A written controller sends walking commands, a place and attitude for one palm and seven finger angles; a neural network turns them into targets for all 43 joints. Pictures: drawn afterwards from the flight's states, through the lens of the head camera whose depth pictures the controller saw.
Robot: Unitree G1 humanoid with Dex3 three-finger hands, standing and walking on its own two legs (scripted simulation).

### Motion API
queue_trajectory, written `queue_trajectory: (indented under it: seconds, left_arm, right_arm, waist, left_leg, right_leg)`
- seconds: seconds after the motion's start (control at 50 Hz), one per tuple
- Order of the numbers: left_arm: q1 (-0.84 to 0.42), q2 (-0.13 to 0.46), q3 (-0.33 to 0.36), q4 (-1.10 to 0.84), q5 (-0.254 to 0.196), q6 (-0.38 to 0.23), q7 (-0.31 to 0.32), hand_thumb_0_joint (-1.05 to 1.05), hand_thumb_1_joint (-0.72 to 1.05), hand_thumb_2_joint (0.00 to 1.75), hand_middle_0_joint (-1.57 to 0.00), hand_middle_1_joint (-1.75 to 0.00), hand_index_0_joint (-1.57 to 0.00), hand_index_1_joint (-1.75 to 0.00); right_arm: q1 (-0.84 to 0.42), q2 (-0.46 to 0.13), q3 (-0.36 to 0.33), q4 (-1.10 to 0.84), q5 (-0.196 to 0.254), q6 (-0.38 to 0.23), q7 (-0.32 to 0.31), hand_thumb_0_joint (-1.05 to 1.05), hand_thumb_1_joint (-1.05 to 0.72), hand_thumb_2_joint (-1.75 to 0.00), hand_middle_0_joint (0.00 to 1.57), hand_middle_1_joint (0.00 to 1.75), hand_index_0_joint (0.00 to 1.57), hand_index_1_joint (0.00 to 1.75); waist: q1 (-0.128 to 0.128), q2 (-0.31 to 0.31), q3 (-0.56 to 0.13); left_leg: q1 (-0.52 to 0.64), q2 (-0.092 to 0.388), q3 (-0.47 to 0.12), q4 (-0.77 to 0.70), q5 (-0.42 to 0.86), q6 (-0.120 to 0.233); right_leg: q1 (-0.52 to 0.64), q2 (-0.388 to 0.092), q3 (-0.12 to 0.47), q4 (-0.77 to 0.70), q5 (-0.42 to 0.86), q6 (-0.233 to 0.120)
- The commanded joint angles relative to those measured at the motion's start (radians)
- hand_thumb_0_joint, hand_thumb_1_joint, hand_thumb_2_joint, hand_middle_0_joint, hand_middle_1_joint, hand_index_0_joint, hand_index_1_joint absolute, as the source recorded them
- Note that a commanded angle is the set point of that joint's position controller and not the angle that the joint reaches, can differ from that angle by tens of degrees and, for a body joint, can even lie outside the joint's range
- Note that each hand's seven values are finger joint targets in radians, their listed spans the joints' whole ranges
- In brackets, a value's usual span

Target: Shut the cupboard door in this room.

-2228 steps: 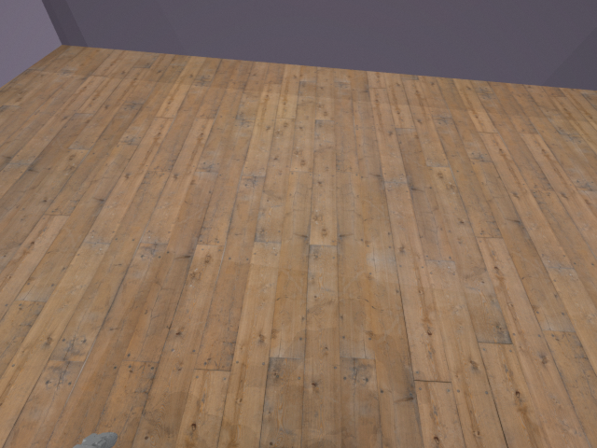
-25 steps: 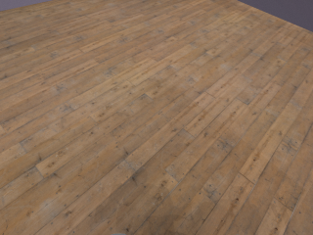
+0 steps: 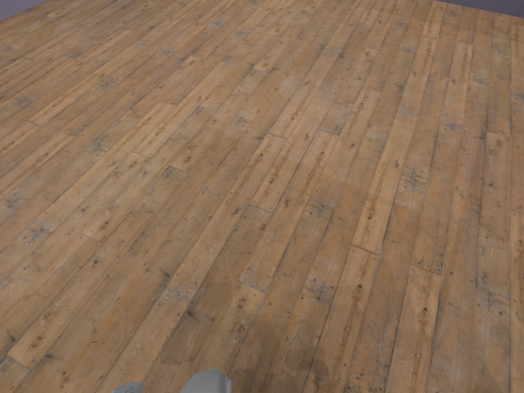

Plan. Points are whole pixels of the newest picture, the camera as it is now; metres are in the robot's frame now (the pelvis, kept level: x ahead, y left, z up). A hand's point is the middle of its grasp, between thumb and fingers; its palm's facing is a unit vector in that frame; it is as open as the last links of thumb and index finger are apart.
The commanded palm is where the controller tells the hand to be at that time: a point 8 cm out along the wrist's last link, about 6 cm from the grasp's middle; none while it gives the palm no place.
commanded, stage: turn to face it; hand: left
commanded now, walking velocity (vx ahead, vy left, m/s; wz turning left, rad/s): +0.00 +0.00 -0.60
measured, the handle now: out of the picture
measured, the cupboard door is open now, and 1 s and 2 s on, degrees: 45 45 45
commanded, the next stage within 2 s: take the last steps up to it in 1.98 s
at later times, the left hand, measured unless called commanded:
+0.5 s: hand (172, 364) +0.18 +0.18 -0.16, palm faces -0.28 -0.93 -0.24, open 7.4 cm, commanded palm none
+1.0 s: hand (206, 343) +0.22 +0.13 -0.18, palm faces -0.51 -0.83 -0.20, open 7.4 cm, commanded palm none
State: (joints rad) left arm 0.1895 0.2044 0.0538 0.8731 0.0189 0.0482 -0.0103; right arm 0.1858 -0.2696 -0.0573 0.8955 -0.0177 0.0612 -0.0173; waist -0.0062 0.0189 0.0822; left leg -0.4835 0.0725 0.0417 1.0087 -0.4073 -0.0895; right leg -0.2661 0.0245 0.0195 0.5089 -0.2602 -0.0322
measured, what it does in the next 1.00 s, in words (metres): steps on the spot, turning right: left foot, then right foot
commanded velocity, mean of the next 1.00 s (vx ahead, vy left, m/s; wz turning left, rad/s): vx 0.00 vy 0.00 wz -0.60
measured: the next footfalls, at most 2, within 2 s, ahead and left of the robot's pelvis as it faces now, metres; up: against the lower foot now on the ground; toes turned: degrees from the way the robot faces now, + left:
left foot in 0.16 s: +0.07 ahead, +0.14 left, +0.00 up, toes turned -3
right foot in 0.54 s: +0.01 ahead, -0.13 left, +0.00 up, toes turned -25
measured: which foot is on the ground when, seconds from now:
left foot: up 0.00-0.14, down 0.16-0.54, up 0.56-0.92, down 0.94-1.00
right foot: down 0.00-0.16, up 0.18-0.52, down 0.54-0.94, up 0.96-1.00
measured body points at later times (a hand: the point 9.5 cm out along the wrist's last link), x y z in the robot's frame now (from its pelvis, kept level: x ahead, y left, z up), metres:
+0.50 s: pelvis +0.01 +0.00 +0.00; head +0.06 -0.01 +0.44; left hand +0.20 +0.23 -0.14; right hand -0.01 -0.25 -0.15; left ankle +0.03 +0.14 -0.74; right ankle -0.03 -0.11 -0.72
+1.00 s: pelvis +0.05 -0.01 -0.01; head +0.10 -0.01 +0.44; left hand +0.25 +0.17 -0.17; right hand +0.00 -0.28 -0.13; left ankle +0.12 +0.08 -0.74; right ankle -0.04 -0.10 -0.71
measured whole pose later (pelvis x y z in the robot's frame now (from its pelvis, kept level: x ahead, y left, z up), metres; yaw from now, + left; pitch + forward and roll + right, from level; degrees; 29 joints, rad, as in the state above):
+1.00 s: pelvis +0.05 -0.01 -0.01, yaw -36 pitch +2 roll -1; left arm 0.20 0.25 0.08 0.91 0.01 0.08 -0.01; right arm 0.16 -0.21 -0.01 0.85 -0.03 0.01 -0.02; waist 0.02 -0.06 0.07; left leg -0.32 0.05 0.07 0.59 -0.29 0.00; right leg -0.39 0.07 0.09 0.85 -0.50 0.01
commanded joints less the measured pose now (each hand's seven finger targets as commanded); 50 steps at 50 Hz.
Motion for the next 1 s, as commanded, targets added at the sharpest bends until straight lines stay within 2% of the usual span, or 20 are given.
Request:
queue_trajectory:
  seconds: [0.0,0.06,0.1,0.14,0.16,0.24,0.4,0.46,0.48,0.5,0.52,0.56,0.64,0.8,0.86,0.88,0.9,0.92,0.94,0.98]
  left_arm:
    - [0.012,0.225,0.065,-0.062,0.009,-0.025,0.015,0.00,0.90,0.90,-0.20,-0.30,-0.20,-0.30]
    - [-0.015,0.230,0.071,-0.060,0.008,-0.019,0.016,0.00,0.90,0.90,-0.20,-0.30,-0.20,-0.30]
    - [-0.039,0.196,0.063,-0.066,-0.005,-0.011,0.013,0.00,0.90,0.90,-0.20,-0.30,-0.20,-0.30]
    - [0.005,0.111,0.045,-0.098,-0.012,-0.008,-0.003,0.00,0.90,0.90,-0.20,-0.30,-0.20,-0.30]
    - [-0.034,0.146,0.048,-0.095,0.002,-0.003,-0.005,0.00,0.90,0.90,-0.20,-0.30,-0.20,-0.30]
    - [-0.032,0.120,0.056,-0.064,-0.001,0.007,-0.029,0.00,0.90,0.90,-0.20,-0.30,-0.20,-0.30]
    - [-0.093,0.084,0.041,-0.088,0.000,0.006,-0.036,0.00,0.90,0.90,-0.20,-0.30,-0.20,-0.30]
    - [-0.022,0.104,0.044,-0.072,0.000,-0.007,-0.032,0.00,0.90,0.90,-0.20,-0.30,-0.20,-0.30]
    - [0.050,0.146,0.052,-0.050,0.003,-0.017,-0.027,0.00,0.90,0.90,-0.20,-0.30,-0.20,-0.30]
    - [0.105,0.255,0.073,-0.032,0.013,-0.031,-0.013,0.00,0.90,0.90,-0.20,-0.30,-0.20,-0.30]
    - [0.151,0.316,0.079,-0.016,0.001,-0.032,0.001,0.00,0.90,0.90,-0.20,-0.30,-0.20,-0.30]
    - [0.087,0.280,0.079,-0.025,-0.001,-0.030,0.021,0.00,0.90,0.90,-0.20,-0.30,-0.20,-0.30]
    - [-0.028,0.209,0.054,-0.061,0.001,-0.035,0.020,0.00,0.90,0.90,-0.20,-0.30,-0.20,-0.30]
    - [0.013,0.235,0.068,-0.047,0.008,-0.030,0.017,0.00,0.90,0.90,-0.20,-0.30,-0.20,-0.30]
    - [-0.029,0.227,0.069,-0.050,0.001,-0.020,0.018,0.00,0.90,0.90,-0.20,-0.30,-0.20,-0.30]
    - [-0.042,0.201,0.062,-0.058,-0.005,-0.015,0.016,0.00,0.90,0.90,-0.20,-0.30,-0.20,-0.30]
    - [-0.004,0.138,0.052,-0.070,-0.014,-0.010,0.010,0.00,0.90,0.90,-0.20,-0.30,-0.20,-0.30]
    - [0.003,0.121,0.042,-0.088,-0.011,-0.014,0.001,0.00,0.90,0.90,-0.20,-0.30,-0.20,-0.30]
    - [-0.018,0.147,0.048,-0.088,0.000,-0.009,-0.001,0.00,0.90,0.90,-0.20,-0.30,-0.20,-0.30]
    - [-0.023,0.151,0.063,-0.065,0.002,-0.004,-0.014,0.00,0.90,0.90,-0.20,-0.30,-0.20,-0.30]
  right_arm:
    - [-0.026,-0.052,-0.012,-0.092,0.006,-0.034,-0.001,0.00,-0.90,-0.90,0.20,0.30,0.20,0.30]
    - [0.023,-0.048,-0.009,-0.087,0.012,-0.046,-0.010,0.00,-0.90,-0.90,0.20,0.30,0.20,0.30]
    - [0.099,-0.072,-0.009,-0.060,0.010,-0.061,-0.018,0.00,-0.90,-0.90,0.20,0.30,0.20,0.30]
    - [0.128,-0.219,-0.031,-0.080,-0.010,-0.066,-0.023,0.00,-0.90,-0.90,0.20,0.30,0.20,0.30]
    - [0.127,-0.205,-0.026,-0.075,-0.017,-0.067,-0.028,0.00,-0.90,-0.90,0.20,0.30,0.20,0.30]
    - [0.031,-0.132,-0.009,-0.099,-0.016,-0.070,-0.031,0.00,-0.90,-0.90,0.20,0.30,0.20,0.30]
    - [0.091,-0.161,-0.036,-0.046,-0.015,-0.059,-0.015,0.00,-0.90,-0.90,0.20,0.30,0.20,0.30]
    - [0.058,-0.171,-0.045,-0.050,-0.010,-0.053,-0.008,0.00,-0.90,-0.90,0.20,0.30,0.20,0.30]
    - [0.047,-0.163,-0.046,-0.056,-0.003,-0.052,-0.003,0.00,-0.90,-0.90,0.20,0.30,0.20,0.30]
    - [0.048,-0.094,-0.032,-0.086,0.007,-0.050,0.004,0.00,-0.90,-0.90,0.20,0.30,0.20,0.30]
    - [-0.016,-0.059,-0.015,-0.132,0.004,-0.040,0.002,0.00,-0.90,-0.90,0.20,0.30,0.20,0.30]
    - [-0.059,-0.072,-0.015,-0.120,0.007,-0.031,-0.014,0.00,-0.90,-0.90,0.20,0.30,0.20,0.30]
    - [0.004,-0.063,-0.014,-0.068,0.000,-0.029,0.000,0.00,-0.90,-0.90,0.20,0.30,0.20,0.30]
    - [-0.037,-0.052,-0.009,-0.100,0.010,-0.041,-0.004,0.00,-0.90,-0.90,0.20,0.30,0.20,0.30]
    - [0.043,-0.057,-0.008,-0.079,0.014,-0.051,-0.013,0.00,-0.90,-0.90,0.20,0.30,0.20,0.30]
    - [0.086,-0.081,-0.011,-0.067,0.012,-0.060,-0.017,0.00,-0.90,-0.90,0.20,0.30,0.20,0.30]
    - [0.104,-0.164,-0.023,-0.066,-0.003,-0.070,-0.020,0.00,-0.90,-0.90,0.20,0.30,0.20,0.30]
    - [0.129,-0.223,-0.032,-0.082,-0.007,-0.064,-0.019,0.00,-0.90,-0.90,0.20,0.30,0.20,0.30]
    - [0.120,-0.209,-0.026,-0.085,-0.017,-0.065,-0.024,0.00,-0.90,-0.90,0.20,0.30,0.20,0.30]
    - [0.044,-0.161,-0.015,-0.106,-0.017,-0.069,-0.028,0.00,-0.90,-0.90,0.20,0.30,0.20,0.30]
  waist:
    - [0.025,-0.143,-0.119]
    - [0.001,-0.155,-0.142]
    - [-0.036,-0.094,-0.158]
    - [-0.030,0.327,-0.165]
    - [-0.048,0.259,-0.139]
    - [0.003,0.151,-0.107]
    - [-0.036,0.202,-0.111]
    - [0.007,0.186,-0.133]
    - [0.044,0.100,-0.165]
    - [0.072,-0.201,-0.190]
    - [0.100,-0.303,-0.156]
    - [0.073,-0.296,-0.121]
    - [0.003,-0.167,-0.142]
    - [0.024,-0.160,-0.141]
    - [-0.019,-0.147,-0.146]
    - [-0.039,-0.097,-0.158]
    - [-0.031,0.144,-0.174]
    - [-0.034,0.305,-0.166]
    - [-0.042,0.232,-0.148]
    - [-0.003,0.198,-0.103]
  left_leg:
    - [0.005,-0.021,-0.014,-0.139,-0.002,0.005]
    - [0.118,-0.038,-0.020,-0.345,0.028,0.017]
    - [0.340,-0.017,-0.029,-0.599,0.203,0.031]
    - [0.446,0.382,-0.388,-0.738,0.363,0.204]
    - [0.371,0.407,-0.387,-0.730,0.411,0.249]
    - [0.371,0.264,-0.098,-0.656,0.624,0.212]
    - [0.381,0.286,0.029,-0.604,0.566,0.205]
    - [0.332,0.270,0.085,-0.486,0.513,0.148]
    - [0.257,0.229,0.124,-0.364,0.434,0.099]
    - [0.024,0.111,0.190,-0.157,0.110,0.033]
    - [-0.117,0.018,0.105,0.049,-0.252,0.009]
    - [-0.199,0.040,-0.046,0.193,-0.168,0.014]
    - [-0.074,0.032,-0.026,0.099,0.015,-0.005]
    - [0.015,-0.025,-0.018,-0.208,-0.007,0.001]
    - [0.212,-0.045,-0.015,-0.467,0.140,0.013]
    - [0.338,-0.010,-0.035,-0.600,0.222,0.026]
    - [0.454,0.192,-0.234,-0.689,0.306,0.094]
    - [0.443,0.387,-0.388,-0.712,0.451,0.203]
    - [0.373,0.413,-0.390,-0.714,0.461,0.254]
    - [0.324,0.326,-0.243,-0.686,0.546,0.235]
  right_leg:
    - [0.093,-0.244,0.292,-0.150,0.321,-0.164]
    - [0.070,-0.234,0.334,-0.091,0.370,-0.146]
    - [-0.071,-0.150,0.288,-0.003,0.257,-0.063]
    - [-0.302,0.042,0.027,0.380,-0.353,0.044]
    - [-0.295,0.006,0.042,0.552,-0.357,0.053]
    - [-0.302,-0.046,-0.009,0.660,-0.211,0.086]
    - [-0.148,-0.039,-0.116,0.291,-0.173,0.072]
    - [0.013,-0.021,-0.140,0.048,-0.016,0.046]
    - [0.152,-0.050,-0.095,-0.076,0.110,0.023]
    - [0.335,-0.273,0.193,-0.156,0.337,-0.060]
    - [0.289,-0.430,0.377,-0.155,0.639,-0.164]
    - [0.227,-0.375,0.387,-0.167,0.499,-0.204]
    - [0.135,-0.247,0.195,-0.142,0.449,-0.144]
    - [0.135,-0.240,0.320,-0.113,0.447,-0.167]
    - [0.028,-0.198,0.338,-0.039,0.408,-0.107]
    - [-0.056,-0.140,0.299,0.017,0.309,-0.059]
    - [-0.207,-0.001,0.193,0.165,0.022,0.001]
    - [-0.273,0.043,0.038,0.402,-0.360,0.044]
    - [-0.274,0.012,0.046,0.570,-0.376,0.055]
    - [-0.293,-0.031,0.036,0.702,-0.280,0.072]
